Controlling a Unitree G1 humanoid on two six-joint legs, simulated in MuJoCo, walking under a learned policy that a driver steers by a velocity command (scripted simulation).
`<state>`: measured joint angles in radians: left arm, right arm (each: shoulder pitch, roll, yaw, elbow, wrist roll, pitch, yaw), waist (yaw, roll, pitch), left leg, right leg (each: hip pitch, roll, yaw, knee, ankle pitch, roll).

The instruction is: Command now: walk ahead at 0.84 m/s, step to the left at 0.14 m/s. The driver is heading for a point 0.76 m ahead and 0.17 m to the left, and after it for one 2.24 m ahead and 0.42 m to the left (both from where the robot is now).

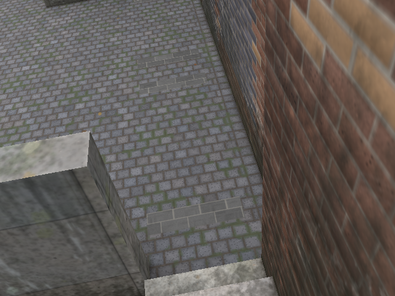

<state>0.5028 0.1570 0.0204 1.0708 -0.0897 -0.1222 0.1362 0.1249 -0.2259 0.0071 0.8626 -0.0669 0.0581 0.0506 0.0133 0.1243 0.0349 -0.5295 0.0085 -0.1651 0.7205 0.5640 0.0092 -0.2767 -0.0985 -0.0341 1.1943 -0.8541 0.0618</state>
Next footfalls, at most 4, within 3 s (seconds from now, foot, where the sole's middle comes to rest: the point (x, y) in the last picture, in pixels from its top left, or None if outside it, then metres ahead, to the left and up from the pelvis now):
0.08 left None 0.10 0.16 -0.88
0.46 right None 0.37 -0.01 -1.10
0.80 left None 0.54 0.23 -1.32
1.14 right None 0.79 0.06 -1.53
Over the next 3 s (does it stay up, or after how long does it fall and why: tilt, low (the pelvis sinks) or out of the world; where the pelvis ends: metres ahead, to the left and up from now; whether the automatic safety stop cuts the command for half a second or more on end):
stays up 1.18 0.16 -1.09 its command is cut before an obstacle from the start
